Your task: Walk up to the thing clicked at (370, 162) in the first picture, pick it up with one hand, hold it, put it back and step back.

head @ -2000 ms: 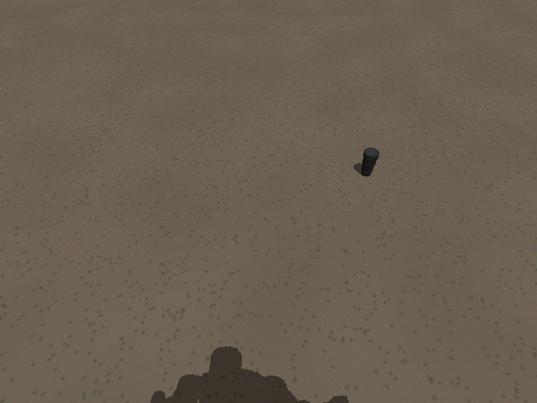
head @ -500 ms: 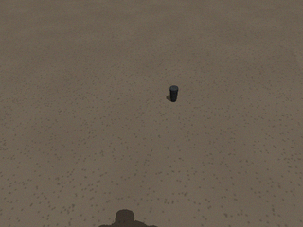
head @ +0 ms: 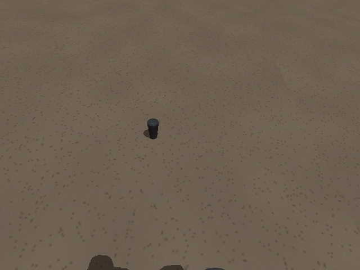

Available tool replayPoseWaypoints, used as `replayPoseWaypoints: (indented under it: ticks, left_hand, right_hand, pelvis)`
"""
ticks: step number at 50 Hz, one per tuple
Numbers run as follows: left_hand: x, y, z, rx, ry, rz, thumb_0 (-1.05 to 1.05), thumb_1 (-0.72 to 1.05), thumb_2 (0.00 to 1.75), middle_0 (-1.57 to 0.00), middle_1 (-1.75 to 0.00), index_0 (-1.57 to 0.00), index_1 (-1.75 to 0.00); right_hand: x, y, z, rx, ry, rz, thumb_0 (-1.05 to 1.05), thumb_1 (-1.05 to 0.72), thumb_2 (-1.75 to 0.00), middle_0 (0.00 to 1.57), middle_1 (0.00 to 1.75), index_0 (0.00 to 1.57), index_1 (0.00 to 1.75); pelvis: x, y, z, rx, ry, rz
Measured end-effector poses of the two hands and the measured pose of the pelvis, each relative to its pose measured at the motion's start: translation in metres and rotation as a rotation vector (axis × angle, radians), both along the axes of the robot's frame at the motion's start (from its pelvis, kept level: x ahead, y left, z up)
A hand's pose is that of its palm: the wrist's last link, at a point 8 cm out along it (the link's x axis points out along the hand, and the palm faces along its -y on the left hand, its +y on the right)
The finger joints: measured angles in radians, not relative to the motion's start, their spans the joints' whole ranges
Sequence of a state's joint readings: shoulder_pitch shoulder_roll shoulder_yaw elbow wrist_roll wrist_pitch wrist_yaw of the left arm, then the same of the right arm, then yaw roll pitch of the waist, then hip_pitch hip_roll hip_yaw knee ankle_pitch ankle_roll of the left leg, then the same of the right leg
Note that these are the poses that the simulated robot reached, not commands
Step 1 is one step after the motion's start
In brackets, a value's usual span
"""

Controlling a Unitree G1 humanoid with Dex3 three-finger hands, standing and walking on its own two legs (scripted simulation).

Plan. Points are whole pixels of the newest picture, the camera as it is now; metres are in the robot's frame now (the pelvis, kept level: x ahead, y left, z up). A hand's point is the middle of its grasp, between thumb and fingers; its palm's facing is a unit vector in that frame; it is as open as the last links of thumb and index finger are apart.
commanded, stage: walk up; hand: left
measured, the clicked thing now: (153, 129) +1.16 +0.14 -0.70
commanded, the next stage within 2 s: none
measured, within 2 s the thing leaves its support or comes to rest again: neither
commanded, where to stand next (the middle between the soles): +0.80 -0.06 m, yaw -5 degrees
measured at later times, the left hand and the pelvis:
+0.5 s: hand (108, 205) +0.33 +0.20 -0.12, palm faces -0.12 -0.92 -0.37, open 7.4 cm; pelvis +0.23 -0.06 +0.00, yaw -6 degrees
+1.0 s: hand (115, 147) +0.54 +0.21 -0.13, palm faces -0.17 -0.91 -0.37, open 7.4 cm; pelvis +0.43 -0.05 +0.00, yaw -7 degrees
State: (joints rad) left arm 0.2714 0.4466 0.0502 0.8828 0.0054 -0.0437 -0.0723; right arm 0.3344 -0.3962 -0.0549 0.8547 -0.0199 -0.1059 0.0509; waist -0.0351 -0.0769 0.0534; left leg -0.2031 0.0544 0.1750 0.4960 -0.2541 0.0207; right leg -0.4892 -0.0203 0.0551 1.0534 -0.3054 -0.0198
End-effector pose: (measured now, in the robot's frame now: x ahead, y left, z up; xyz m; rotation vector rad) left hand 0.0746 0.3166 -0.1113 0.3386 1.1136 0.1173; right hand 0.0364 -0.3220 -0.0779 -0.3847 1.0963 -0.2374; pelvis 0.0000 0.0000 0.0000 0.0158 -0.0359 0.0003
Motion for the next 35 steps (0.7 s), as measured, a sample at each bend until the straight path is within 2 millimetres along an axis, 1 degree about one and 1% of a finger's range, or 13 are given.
replayPoseWaypoints:
  ticks: [4,8,10,12,14,16,18,21,23,26,30,33,35]
  left_hand:
    - [0.068,-0.004,0.016,0.020,-0.033,-0.054,0.01,0.91,0.90,-0.20,-0.30,-0.20,-0.30]
    - [0.136,-0.019,0.026,0.041,-0.068,-0.102,0.01,0.91,0.90,-0.20,-0.30,-0.20,-0.30]
    - [0.170,-0.031,0.027,0.054,-0.087,-0.120,0.01,0.91,0.90,-0.20,-0.30,-0.20,-0.30]
    - [0.202,-0.043,0.025,0.070,-0.122,-0.128,0.01,0.91,0.90,-0.20,-0.30,-0.20,-0.30]
    - [0.225,-0.056,0.025,0.075,-0.163,-0.123,0.01,0.91,0.90,-0.20,-0.30,-0.20,-0.30]
    - [0.237,-0.068,0.028,0.061,-0.181,-0.107,0.01,0.91,0.90,-0.20,-0.30,-0.20,-0.30]
    - [0.243,-0.076,0.032,0.053,-0.169,-0.095,0.01,0.91,0.90,-0.20,-0.30,-0.20,-0.30]
    - [0.246,-0.081,0.033,0.049,-0.124,-0.089,0.01,0.91,0.90,-0.20,-0.30,-0.20,-0.30]
    - [0.248,-0.080,0.031,0.048,-0.092,-0.085,0.01,0.90,0.90,-0.21,-0.30,-0.20,-0.30]
    - [0.254,-0.073,0.026,0.047,-0.053,-0.068,0.01,0.90,0.90,-0.21,-0.30,-0.20,-0.30]
    - [0.266,-0.055,0.013,0.044,-0.008,-0.032,0.01,0.90,0.90,-0.21,-0.30,-0.20,-0.30]
    - [0.281,-0.037,-0.002,0.047,0.034,-0.015,0.01,0.90,0.90,-0.21,-0.30,-0.20,-0.30]
    - [0.296,-0.029,-0.011,0.053,0.069,-0.011,0.01,0.90,0.90,-0.21,-0.30,-0.20,-0.30]
  right_hand:
    - [0.004,-0.009,-0.003,0.010,0.063,-0.044,0.00,-0.90,-0.90,0.20,0.30,0.21,0.30]
    - [0.019,-0.024,-0.017,0.029,0.117,-0.085,0.00,-0.90,-0.90,0.20,0.30,0.21,0.30]
    - [0.032,-0.034,-0.028,0.041,0.133,-0.105,0.00,-0.90,-0.90,0.20,0.30,0.21,0.30]
    - [0.050,-0.045,-0.043,0.049,0.147,-0.115,0.00,-0.90,-0.90,0.20,0.30,0.21,0.30]
    - [0.072,-0.052,-0.053,0.060,0.156,-0.121,0.00,-0.90,-0.90,0.20,0.30,0.20,0.30]
    - [0.101,-0.053,-0.054,0.076,0.143,-0.112,0.01,-0.90,-0.90,0.20,0.30,0.20,0.30]
    - [0.132,-0.054,-0.051,0.089,0.107,-0.100,0.01,-0.90,-0.90,0.20,0.30,0.20,0.30]
    - [0.177,-0.054,-0.042,0.103,0.042,-0.075,0.00,-0.90,-0.90,0.20,0.30,0.20,0.30]
    - [0.203,-0.053,-0.037,0.107,0.016,-0.061,0.00,-0.90,-0.90,0.20,0.30,0.20,0.30]
    - [0.236,-0.052,-0.032,0.101,0.013,-0.038,0.00,-0.90,-0.90,0.20,0.30,0.20,0.30]
    - [0.281,-0.049,-0.026,0.074,0.025,-0.012,0.00,-0.90,-0.90,0.20,0.30,0.20,0.30]
    - [0.317,-0.043,-0.024,0.042,0.013,-0.003,0.00,-0.90,-0.90,0.20,0.30,0.20,0.30]
    - [0.337,-0.038,-0.021,0.024,-0.019,-0.006,0.00,-0.90,-0.90,0.20,0.30,0.20,0.30]
  pelvis:
    - [0.036,-0.005,0.004,0.001,0.005,-0.022]
    - [0.076,-0.017,0.000,0.007,0.006,-0.042]
    - [0.099,-0.026,-0.007,0.011,0.006,-0.050]
    - [0.122,-0.038,-0.017,0.004,0.001,-0.053]
    - [0.139,-0.048,-0.021,-0.010,-0.012,-0.061]
    - [0.155,-0.053,-0.017,-0.001,-0.020,-0.075]
    - [0.171,-0.056,-0.011,0.001,-0.023,-0.086]
    - [0.194,-0.058,-0.003,-0.007,-0.018,-0.101]
    - [0.210,-0.058,-0.001,-0.015,-0.012,-0.106]
    - [0.234,-0.056,0.000,-0.028,-0.001,-0.103]
    - [0.272,-0.049,-0.005,-0.045,0.007,-0.096]
    - [0.304,-0.040,-0.013,-0.043,0.010,-0.089]
    - [0.322,-0.035,-0.016,-0.018,0.003,-0.100]
